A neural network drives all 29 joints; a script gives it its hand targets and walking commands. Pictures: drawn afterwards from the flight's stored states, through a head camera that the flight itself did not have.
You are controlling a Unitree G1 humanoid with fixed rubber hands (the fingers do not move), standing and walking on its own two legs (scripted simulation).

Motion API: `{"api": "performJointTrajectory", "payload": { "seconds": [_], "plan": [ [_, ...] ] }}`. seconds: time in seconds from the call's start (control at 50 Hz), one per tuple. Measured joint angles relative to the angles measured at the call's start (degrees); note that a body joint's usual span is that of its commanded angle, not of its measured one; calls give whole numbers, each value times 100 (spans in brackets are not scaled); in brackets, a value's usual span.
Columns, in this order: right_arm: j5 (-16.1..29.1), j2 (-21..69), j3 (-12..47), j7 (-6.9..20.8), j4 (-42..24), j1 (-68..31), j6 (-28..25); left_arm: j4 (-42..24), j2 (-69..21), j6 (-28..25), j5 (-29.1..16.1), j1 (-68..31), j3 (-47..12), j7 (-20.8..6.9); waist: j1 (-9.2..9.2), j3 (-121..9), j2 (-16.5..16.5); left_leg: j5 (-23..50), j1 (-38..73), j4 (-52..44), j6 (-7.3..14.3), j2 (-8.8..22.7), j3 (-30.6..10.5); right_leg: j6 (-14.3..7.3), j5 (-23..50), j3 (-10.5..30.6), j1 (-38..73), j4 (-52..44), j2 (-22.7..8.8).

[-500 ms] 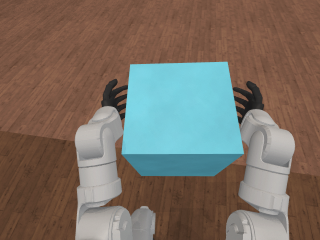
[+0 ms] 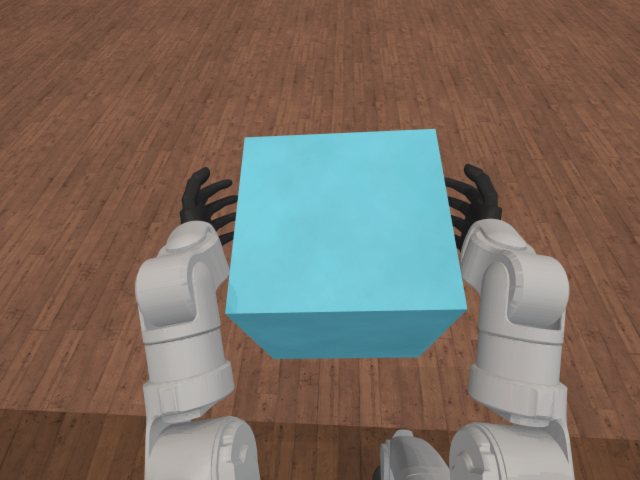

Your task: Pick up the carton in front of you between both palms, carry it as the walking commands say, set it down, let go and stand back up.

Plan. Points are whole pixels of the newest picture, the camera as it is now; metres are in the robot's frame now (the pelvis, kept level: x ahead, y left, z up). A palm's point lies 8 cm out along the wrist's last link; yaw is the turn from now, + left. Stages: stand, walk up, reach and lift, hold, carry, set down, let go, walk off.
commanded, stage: carry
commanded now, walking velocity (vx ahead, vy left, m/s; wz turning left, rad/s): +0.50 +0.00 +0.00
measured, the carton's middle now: (342, 261) +0.35 -0.01 +0.08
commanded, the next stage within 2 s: none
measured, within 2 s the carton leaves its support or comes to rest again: neither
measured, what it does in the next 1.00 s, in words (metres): climbs: right foot, then left foot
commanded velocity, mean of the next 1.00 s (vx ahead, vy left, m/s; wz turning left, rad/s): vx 0.50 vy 0.00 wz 0.00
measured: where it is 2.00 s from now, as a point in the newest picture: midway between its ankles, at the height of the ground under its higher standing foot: (327, 230)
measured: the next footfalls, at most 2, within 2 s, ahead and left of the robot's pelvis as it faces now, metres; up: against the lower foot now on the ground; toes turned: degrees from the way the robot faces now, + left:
right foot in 0.10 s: +0.24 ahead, -0.12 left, +0.03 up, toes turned -7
left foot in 0.52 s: +0.51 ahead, +0.10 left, +0.04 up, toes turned +7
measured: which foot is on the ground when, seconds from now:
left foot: down 0.00-0.12, up 0.14-0.50, down 0.52-1.00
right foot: up 0.00-0.08, down 0.10-0.56, up 0.58-0.98, down 1.00-1.00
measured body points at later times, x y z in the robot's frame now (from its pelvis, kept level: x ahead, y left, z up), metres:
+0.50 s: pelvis +0.30 -0.01 +0.03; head +0.31 -0.01 +0.48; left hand +0.66 +0.14 +0.17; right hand +0.66 -0.17 +0.17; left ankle +0.45 +0.10 -0.68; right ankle +0.20 -0.11 -0.71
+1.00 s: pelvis +0.61 -0.02 +0.03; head +0.61 -0.02 +0.48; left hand +0.95 +0.14 +0.15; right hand +0.95 -0.17 +0.14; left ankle +0.47 +0.09 -0.69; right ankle +0.74 -0.11 -0.69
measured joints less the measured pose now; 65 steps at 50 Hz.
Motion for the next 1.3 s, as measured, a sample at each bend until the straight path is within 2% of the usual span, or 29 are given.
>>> {"api": "performJointTrajectory", "payload": {
  "seconds": [0.04,0.08,0.1,0.12,0.18,0.2,0.24,0.34,0.42,0.5,0.52,0.54,0.56,0.58,0.62,0.64,0.68,0.76,0.88,0.96,1.0,1.02,1.04,1.06,1.1,1.12,1.18,1.3],
  "plan": [
    [-100,21,1,-13,48,-8,69,88,36,66,-7,-20,-1,-18,65,-115,63,-197,313,-102,-103,71,-41,-30,38,-175,246,-748,36],
    [-198,-4,-43,-23,105,-25,150,283,32,110,18,-124,-5,-44,179,-181,179,-539,515,142,-202,236,-79,-113,108,-469,689,-1450,212],
    [-242,-59,-86,-27,139,-32,174,434,1,105,37,-215,-21,-54,265,-179,243,-750,475,589,-216,357,-70,-185,208,-554,895,-1595,313],
    [-265,-137,-140,-28,207,-20,168,585,-49,84,56,-283,-59,-54,370,-161,290,-650,234,1352,-194,466,-113,-233,120,-615,952,-1432,358],
    [-134,-233,-326,-30,410,9,185,746,-180,99,33,-221,-112,-73,644,-25,208,-403,-941,4108,-44,174,-555,-287,-244,-554,1245,-1389,397],
    [-117,-190,-395,-29,436,2,187,705,-198,98,-15,-136,-116,-93,685,27,201,-291,-1312,4677,22,107,-579,-259,-261,-517,1393,-1525,408],
    [-137,-65,-496,-31,420,-12,151,569,-213,63,-98,17,-101,-126,707,114,216,-44,-1939,5099,113,87,-557,-230,-270,-458,1693,-1831,428],
    [-144,-6,-396,-68,71,17,-18,220,-191,-111,-229,70,-123,-141,620,209,240,437,-2959,4424,71,291,-444,-183,-395,-363,2413,-2481,444],
    [-73,-151,-245,-102,-87,14,-21,62,-165,-119,-187,22,-218,-83,494,113,225,837,-3006,2796,-17,433,-293,-48,-577,-301,3049,-2953,428],
    [-36,-240,-203,-70,77,-58,76,83,-175,21,-38,-2,-220,-29,308,-51,111,1186,-2406,1293,43,305,129,165,-1002,-240,3665,-3082,289],
    [-41,-241,-198,-55,188,-121,90,94,-162,71,-6,-6,-190,-18,239,-75,75,1208,-2136,972,82,221,278,209,-1203,-246,3735,-2860,219],
    [-61,-216,-187,-40,338,-197,75,118,-116,111,31,-15,-152,-10,157,-65,2,1558,-1958,882,160,140,356,221,-1419,-255,3682,-2366,99],
    [-86,-174,-159,-32,479,-245,51,162,-64,123,64,5,-105,-6,58,-52,-36,1676,-1920,1066,267,108,400,192,-1324,-209,3451,-1601,5],
    [-106,-121,-137,-26,573,-247,50,235,-21,122,84,34,-57,-6,-41,-26,-22,1538,-1882,1239,336,102,400,160,-1180,-10,3108,-679,58],
    [-98,-22,-132,13,603,-134,101,376,-21,133,90,65,60,-19,-118,62,33,1221,-1655,1223,377,103,350,49,-982,277,2352,941,268],
    [-76,17,-137,45,560,-46,112,410,-56,139,85,64,124,-33,-128,107,36,1158,-1508,1101,365,97,330,7,-825,303,2015,1404,311],
    [-53,55,-151,69,419,102,81,401,-143,117,81,49,195,-59,-117,187,29,1164,-1212,785,308,81,289,-21,-495,261,1461,1628,290],
    [-52,52,-141,123,239,199,-85,298,-182,-40,123,59,113,-61,-61,217,33,1101,-668,212,296,56,203,65,-125,174,736,898,158],
    [-354,139,-146,226,486,354,-218,506,-178,-124,267,257,24,-172,96,-43,33,811,273,-476,120,52,126,197,636,-69,628,-1108,43],
    [-453,209,-134,248,592,495,-250,647,-163,-189,258,431,3,-271,174,-173,64,317,861,-508,-59,79,101,99,1097,-340,1015,-2164,140],
    [-472,212,-111,237,537,596,-251,677,-174,-233,241,494,-33,-305,185,-210,116,-120,1010,-114,-172,153,67,13,1162,-560,1424,-2676,243],
    [-452,168,-88,232,490,663,-257,705,-209,-285,239,526,-64,-317,198,-221,185,-375,910,403,-210,256,75,-130,1396,-631,1531,-2673,297],
    [-389,95,-61,231,458,757,-271,738,-265,-355,242,589,-113,-317,230,-208,274,-328,630,1190,-213,371,9,-236,1277,-700,1523,-2427,339],
    [-315,33,-31,236,410,883,-272,733,-327,-391,241,683,-165,-314,263,-171,281,-295,255,2079,-215,353,-159,-299,1042,-723,1557,-2272,340],
    [-217,30,41,272,241,1179,-254,525,-438,-401,256,1025,-260,-349,273,-71,213,-202,-512,3460,-162,228,-346,-325,734,-706,1803,-2377,320],
    [-209,99,82,302,122,1330,-249,365,-381,-376,210,1234,-386,-387,259,-14,180,-50,-835,3782,-144,212,-341,-259,739,-690,1971,-2549,308],
    [-151,56,481,346,-306,1765,-239,-202,-214,-307,8,1765,-701,-517,275,118,136,416,-1580,3682,-190,306,-255,-250,747,-645,2492,-3123,321],
    [-49,-64,1051,328,-1375,2596,-165,-1361,-97,-237,-155,2688,-1181,-501,332,-13,120,1159,-2313,2267,-340,456,-96,-161,531,-517,3479,-3918,330]
  ]
}}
